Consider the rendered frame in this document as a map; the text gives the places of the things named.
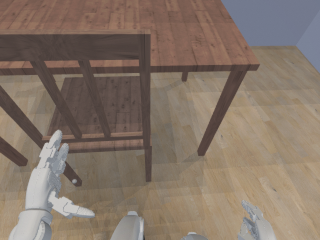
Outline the table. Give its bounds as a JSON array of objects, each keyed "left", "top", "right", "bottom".
[{"left": 0, "top": 0, "right": 260, "bottom": 167}]

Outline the left robot forearm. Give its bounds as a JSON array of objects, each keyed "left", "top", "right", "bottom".
[{"left": 8, "top": 208, "right": 53, "bottom": 240}]

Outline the robot left shin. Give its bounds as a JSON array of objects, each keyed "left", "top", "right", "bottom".
[{"left": 127, "top": 211, "right": 138, "bottom": 216}]

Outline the chair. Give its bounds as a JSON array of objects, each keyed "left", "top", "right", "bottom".
[{"left": 0, "top": 29, "right": 152, "bottom": 187}]

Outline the robot left thigh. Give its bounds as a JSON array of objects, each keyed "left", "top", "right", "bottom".
[{"left": 110, "top": 215, "right": 144, "bottom": 240}]

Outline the robot left hand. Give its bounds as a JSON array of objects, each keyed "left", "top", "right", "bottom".
[{"left": 25, "top": 129, "right": 95, "bottom": 219}]

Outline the robot right hand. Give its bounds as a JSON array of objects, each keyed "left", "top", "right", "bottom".
[{"left": 237, "top": 200, "right": 277, "bottom": 240}]

